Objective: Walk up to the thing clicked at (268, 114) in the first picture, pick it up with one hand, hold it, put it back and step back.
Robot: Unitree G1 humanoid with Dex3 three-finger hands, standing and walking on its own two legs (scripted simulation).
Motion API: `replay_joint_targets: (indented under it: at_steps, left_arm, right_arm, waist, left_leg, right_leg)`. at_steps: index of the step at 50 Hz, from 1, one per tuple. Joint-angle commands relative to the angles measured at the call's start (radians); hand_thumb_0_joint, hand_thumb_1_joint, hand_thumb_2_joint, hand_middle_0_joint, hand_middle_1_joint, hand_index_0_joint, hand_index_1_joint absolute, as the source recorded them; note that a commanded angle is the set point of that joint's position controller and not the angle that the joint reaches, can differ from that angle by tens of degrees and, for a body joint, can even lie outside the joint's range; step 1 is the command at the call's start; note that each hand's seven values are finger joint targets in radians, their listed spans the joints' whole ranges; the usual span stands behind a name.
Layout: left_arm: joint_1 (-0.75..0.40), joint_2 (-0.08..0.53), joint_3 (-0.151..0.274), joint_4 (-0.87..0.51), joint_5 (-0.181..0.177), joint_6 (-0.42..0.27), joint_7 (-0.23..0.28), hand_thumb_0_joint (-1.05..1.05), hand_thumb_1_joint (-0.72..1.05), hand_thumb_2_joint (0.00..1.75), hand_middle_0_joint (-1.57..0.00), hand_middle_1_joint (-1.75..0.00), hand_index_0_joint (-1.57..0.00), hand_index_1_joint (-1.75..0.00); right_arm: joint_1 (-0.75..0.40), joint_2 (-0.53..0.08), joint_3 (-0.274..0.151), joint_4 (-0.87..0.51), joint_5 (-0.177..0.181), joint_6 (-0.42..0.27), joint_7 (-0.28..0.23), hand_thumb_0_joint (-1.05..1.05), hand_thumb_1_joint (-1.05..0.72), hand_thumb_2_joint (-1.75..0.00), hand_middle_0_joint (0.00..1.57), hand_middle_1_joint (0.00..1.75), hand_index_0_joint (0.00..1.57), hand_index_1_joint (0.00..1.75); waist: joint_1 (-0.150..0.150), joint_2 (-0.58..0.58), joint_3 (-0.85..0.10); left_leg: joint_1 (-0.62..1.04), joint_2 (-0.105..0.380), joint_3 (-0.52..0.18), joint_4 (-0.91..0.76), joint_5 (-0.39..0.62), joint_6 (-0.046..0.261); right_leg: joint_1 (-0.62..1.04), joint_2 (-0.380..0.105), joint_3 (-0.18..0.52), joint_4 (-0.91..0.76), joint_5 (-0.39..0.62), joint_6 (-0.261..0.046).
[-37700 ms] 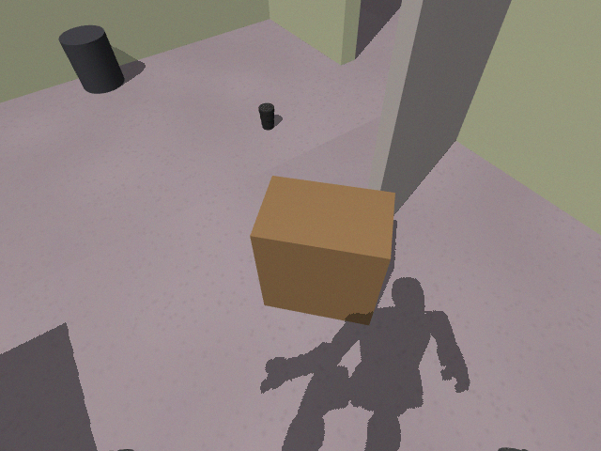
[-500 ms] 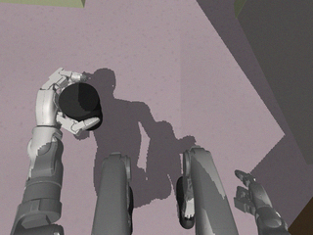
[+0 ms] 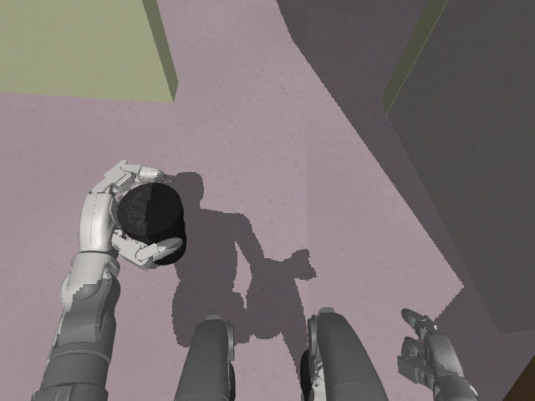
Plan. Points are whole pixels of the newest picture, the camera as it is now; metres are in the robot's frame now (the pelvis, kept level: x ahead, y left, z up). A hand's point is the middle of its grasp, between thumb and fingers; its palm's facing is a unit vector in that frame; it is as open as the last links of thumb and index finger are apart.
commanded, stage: lift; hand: left
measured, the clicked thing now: (159, 229) +0.35 +0.17 -0.01
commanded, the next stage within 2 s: hold in 0.96 s
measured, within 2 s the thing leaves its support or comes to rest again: neither
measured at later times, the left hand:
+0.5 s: hand (136, 187) +0.36 +0.17 +0.10, palm faces -0.02 -1.00 -0.03, open 11.2 cm
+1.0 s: hand (137, 162) +0.37 +0.16 +0.13, palm faces -0.06 -1.00 -0.01, open 11.2 cm
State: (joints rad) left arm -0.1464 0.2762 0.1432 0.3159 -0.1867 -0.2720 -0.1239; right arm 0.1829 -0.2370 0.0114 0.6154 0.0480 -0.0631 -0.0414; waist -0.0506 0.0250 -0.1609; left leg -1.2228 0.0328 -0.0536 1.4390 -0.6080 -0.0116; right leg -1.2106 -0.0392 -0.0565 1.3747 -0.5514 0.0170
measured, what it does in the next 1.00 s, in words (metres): rises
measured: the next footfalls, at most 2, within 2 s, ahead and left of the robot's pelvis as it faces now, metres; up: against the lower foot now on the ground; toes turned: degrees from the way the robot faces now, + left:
none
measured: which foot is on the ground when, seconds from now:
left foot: down 0.00-1.00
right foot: down 0.00-1.00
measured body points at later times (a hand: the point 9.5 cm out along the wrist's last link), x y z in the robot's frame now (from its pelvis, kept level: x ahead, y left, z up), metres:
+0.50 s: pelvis +0.02 +0.00 +0.07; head +0.10 +0.01 +0.51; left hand +0.35 +0.22 +0.10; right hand +0.15 -0.25 -0.04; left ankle +0.04 +0.12 -0.59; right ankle +0.05 -0.14 -0.59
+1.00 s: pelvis +0.04 -0.01 +0.10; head +0.11 -0.01 +0.54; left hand +0.37 +0.21 +0.13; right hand +0.16 -0.26 -0.02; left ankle +0.04 +0.12 -0.59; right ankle +0.05 -0.14 -0.59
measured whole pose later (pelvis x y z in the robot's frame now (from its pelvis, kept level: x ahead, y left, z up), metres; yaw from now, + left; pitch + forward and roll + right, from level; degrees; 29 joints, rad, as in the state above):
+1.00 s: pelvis +0.04 -0.01 +0.10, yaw +0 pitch +10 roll -1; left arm -0.15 0.24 0.15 0.48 -0.21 -0.34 -0.23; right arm 0.24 -0.23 0.01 0.66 0.02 -0.03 -0.07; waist -0.03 0.02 -0.05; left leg -0.64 0.04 -0.02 0.94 -0.47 -0.02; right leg -0.65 -0.03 -0.04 0.90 -0.43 0.01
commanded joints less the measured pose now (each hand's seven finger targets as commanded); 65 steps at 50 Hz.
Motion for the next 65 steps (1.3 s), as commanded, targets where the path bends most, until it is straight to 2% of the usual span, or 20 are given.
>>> replay_joint_targets:
  at_steps: [1,7,10,11,17,18,24,26,33,41,42,43,47,50,52,54,57,58,60,65]
  left_arm:
    - [-0.256,0.143,0.074,-0.263,-0.043,-0.115,-0.013,0.0,0.02,1.27,-1.28,-1.46,-1.3,-1.45]
    - [-0.285,0.147,0.069,-0.279,-0.05,-0.132,-0.028,0.0,0.04,1.28,-1.29,-1.46,-1.31,-1.46]
    - [-0.234,0.103,0.05,-0.165,-0.053,-0.122,-0.037,0.0,0.04,1.28,-1.29,-1.45,-1.31,-1.46]
    - [-0.308,0.134,0.063,-0.26,-0.057,-0.138,-0.038,0.0,0.03,1.29,-1.3,-1.46,-1.31,-1.47]
    - [-0.288,0.146,0.087,-0.223,-0.059,-0.141,-0.044,0.0,-0.01,1.28,-1.28,-1.46,-1.3,-1.47]
    - [-0.25,0.115,0.072,-0.176,-0.061,-0.133,-0.046,0.0,0.02,1.29,-1.28,-1.47,-1.3,-1.47]
    - [-0.298,0.15,0.081,-0.204,-0.046,-0.149,-0.052,0.0,0.03,1.3,-1.27,-1.46,-1.28,-1.46]
    - [-0.258,0.109,0.062,-0.129,-0.049,-0.139,-0.064,0.0,0.06,1.31,-1.27,-1.47,-1.29,-1.47]
    - [-0.3,0.132,0.074,-0.149,-0.056,-0.165,-0.088,0.0,0.05,1.31,-1.24,-1.46,-1.26,-1.46]
    - [-0.325,0.126,0.075,-0.142,-0.059,-0.166,-0.097,0.0,0.09,1.31,-1.23,-1.44,-1.25,-1.45]
    - [-0.266,0.087,0.058,-0.059,-0.061,-0.158,-0.102,0.0,0.1,1.31,-1.21,-1.43,-1.23,-1.43]
    - [-0.321,0.128,0.081,-0.136,-0.062,-0.168,-0.102,0.0,0.09,1.31,-1.22,-1.44,-1.24,-1.44]
    - [-0.332,0.149,0.096,-0.154,-0.064,-0.179,-0.111,0.0,0.1,1.31,-1.24,-1.46,-1.26,-1.46]
    - [-0.304,0.107,0.078,-0.096,-0.068,-0.168,-0.113,0.0,0.08,1.32,-1.23,-1.46,-1.25,-1.46]
    - [-0.36,0.145,0.096,-0.15,-0.062,-0.174,-0.107,0.0,0.11,1.32,-1.23,-1.46,-1.25,-1.46]
    - [-0.293,0.096,0.069,-0.069,-0.063,-0.165,-0.116,0.0,0.08,1.24,-1.26,-1.45,-1.28,-1.44]
    - [-0.273,0.089,0.072,-0.045,-0.06,-0.164,-0.114,0.0,0.09,1.2,-1.23,-1.41,-1.25,-1.4]
    - [-0.356,0.132,0.087,-0.15,-0.058,-0.178,-0.111,0.0,0.08,1.19,-1.22,-1.4,-1.24,-1.39]
    - [-0.29,0.099,0.068,-0.08,-0.054,-0.169,-0.111,0.0,0.09,1.21,-1.24,-1.43,-1.26,-1.42]
    - [-0.327,0.111,0.075,-0.115,-0.055,-0.173,-0.108,0.0,0.1,1.23,-1.25,-1.44,-1.27,-1.44]
  right_arm:
    - [0.043,-0.139,-0.055,-0.095,-0.003,-0.046,-0.012,0.0,-0.9,-0.9,0.2,0.3,0.2,0.3]
    - [0.044,-0.147,-0.059,-0.092,-0.005,-0.049,-0.015,0.0,-0.9,-0.9,0.2,0.3,0.2,0.3]
    - [0.053,-0.143,-0.051,-0.083,-0.009,-0.049,-0.016,0.0,-0.9,-0.9,0.2,0.3,0.2,0.3]
    - [0.047,-0.145,-0.054,-0.085,-0.009,-0.052,-0.015,0.0,-0.9,-0.9,0.2,0.3,0.2,0.3]
    - [0.055,-0.138,-0.054,-0.086,-0.013,-0.046,-0.023,0.0,-0.91,-0.9,0.2,0.3,0.2,0.3]
    - [0.065,-0.131,-0.049,-0.079,-0.012,-0.046,-0.025,0.0,-0.9,-0.9,0.2,0.3,0.2,0.3]
    - [0.079,-0.129,-0.053,-0.072,-0.019,-0.037,-0.033,0.0,-0.9,-0.9,0.2,0.3,0.2,0.3]
    - [0.075,-0.122,-0.047,-0.071,-0.019,-0.036,-0.033,0.0,-0.9,-0.9,0.2,0.3,0.2,0.3]
    - [0.063,-0.128,-0.05,-0.073,-0.021,-0.027,-0.034,0.0,-0.89,-0.9,0.2,0.3,0.2,0.3]
    - [0.075,-0.126,-0.051,-0.06,-0.027,-0.018,-0.044,0.0,-0.89,-0.9,0.2,0.3,0.2,0.3]
    - [0.071,-0.126,-0.05,-0.065,-0.026,-0.015,-0.044,0.0,-0.88,-0.9,0.2,0.3,0.2,0.3]
    - [0.063,-0.128,-0.053,-0.065,-0.027,-0.018,-0.043,0.0,-0.88,-0.9,0.2,0.3,0.2,0.3]
    - [0.074,-0.132,-0.055,-0.062,-0.029,-0.012,-0.047,0.0,-0.89,-0.9,0.2,0.3,0.2,0.3]
    - [0.074,-0.127,-0.05,-0.058,-0.031,-0.009,-0.049,0.0,-0.88,-0.9,0.2,0.3,0.2,0.3]
    - [0.071,-0.125,-0.053,-0.055,-0.032,-0.007,-0.053,0.0,-0.88,-0.9,0.2,0.3,0.2,0.3]
    - [0.06,-0.126,-0.052,-0.062,-0.03,-0.006,-0.052,0.0,-0.9,-0.9,0.2,0.3,0.2,0.3]
    - [0.057,-0.128,-0.055,-0.065,-0.03,-0.004,-0.05,0.0,-0.9,-0.9,0.2,0.3,0.2,0.3]
    - [0.056,-0.129,-0.058,-0.066,-0.033,-0.003,-0.049,0.0,-0.9,-0.9,0.2,0.3,0.2,0.3]
    - [0.06,-0.124,-0.055,-0.063,-0.034,0.0,-0.051,0.0,-0.9,-0.9,0.2,0.3,0.2,0.3]
    - [0.056,-0.129,-0.057,-0.066,-0.033,0.001,-0.05,0.0,-0.9,-0.9,0.2,0.3,0.2,0.3]
  waist:
    - [0.012,0.08,-0.39]
    - [0.013,0.079,-0.364]
    - [-0.001,0.031,-0.331]
    - [0.012,0.068,-0.332]
    - [0.017,0.025,-0.313]
    - [0.011,0.002,-0.313]
    - [0.019,0.027,-0.326]
    - [0.008,0.006,-0.273]
    - [0.022,0.035,-0.253]
    - [0.015,0.031,-0.254]
    - [0.007,-0.006,-0.23]
    - [0.022,0.014,-0.222]
    - [0.021,0.032,-0.288]
    - [0.015,-0.002,-0.25]
    - [0.021,0.021,-0.249]
    - [0.012,0.0,-0.196]
    - [0.023,0.002,-0.208]
    - [0.03,0.042,-0.221]
    - [0.023,0.011,-0.216]
    - [0.023,0.009,-0.21]
  left_leg:
    - [0.365,-0.026,-0.008,-0.287,0.242,0.016]
    - [0.462,-0.023,-0.008,-0.371,0.247,0.01]
    - [0.483,-0.02,-0.004,-0.393,0.288,0.012]
    - [0.493,-0.021,-0.002,-0.409,0.271,0.01]
    - [0.537,-0.027,0.015,-0.466,0.279,0.015]
    - [0.539,-0.026,0.018,-0.469,0.299,0.016]
    - [0.606,-0.027,0.032,-0.507,0.371,0.015]
    - [0.608,-0.026,0.032,-0.529,0.369,0.014]
    - [0.679,-0.023,0.03,-0.584,0.384,0.007]
    - [0.726,-0.023,0.043,-0.602,0.451,0.008]
    - [0.718,-0.022,0.039,-0.607,0.461,0.007]
    - [0.709,-0.025,0.046,-0.611,0.446,0.01]
    - [0.77,-0.024,0.047,-0.613,0.519,0.008]
    - [0.761,-0.023,0.052,-0.618,0.541,0.011]
    - [0.767,-0.026,0.058,-0.625,0.523,0.013]
    - [0.764,-0.026,0.056,-0.641,0.496,0.012]
    - [0.785,-0.021,0.049,-0.651,0.528,0.006]
    - [0.795,-0.024,0.054,-0.656,0.514,0.005]
    - [0.797,-0.025,0.055,-0.657,0.528,0.008]
    - [0.816,-0.022,0.053,-0.675,0.535,0.009]
  right_leg:
    - [0.298,0.035,0.013,-0.234,0.236,-0.041]
    - [0.362,0.039,0.009,-0.305,0.238,-0.039]
    - [0.399,0.045,0.005,-0.336,0.275,-0.038]
    - [0.4,0.044,0.005,-0.341,0.264,-0.038]
    - [0.519,0.044,0.012,-0.418,0.276,-0.03]
    - [0.542,0.044,0.014,-0.425,0.296,-0.029]
    - [0.63,0.041,0.024,-0.468,0.37,-0.03]
    - [0.628,0.044,0.019,-0.487,0.369,-0.03]
    - [0.664,0.046,0.013,-0.527,0.367,-0.034]
    - [0.72,0.046,0.018,-0.556,0.444,-0.033]
    - [0.726,0.048,0.015,-0.558,0.45,-0.032]
    - [0.734,0.044,0.018,-0.566,0.446,-0.031]
    - [0.781,0.043,0.022,-0.567,0.509,-0.031]
    - [0.795,0.044,0.023,-0.577,0.543,-0.027]
    - [0.801,0.04,0.028,-0.592,0.539,-0.026]
    - [0.778,0.042,0.024,-0.601,0.504,-0.027]
    - [0.784,0.045,0.017,-0.6,0.503,-0.031]
    - [0.792,0.043,0.021,-0.604,0.497,-0.032]
    - [0.806,0.045,0.02,-0.611,0.514,-0.03]
    - [0.821,0.044,0.018,-0.622,0.52,-0.029]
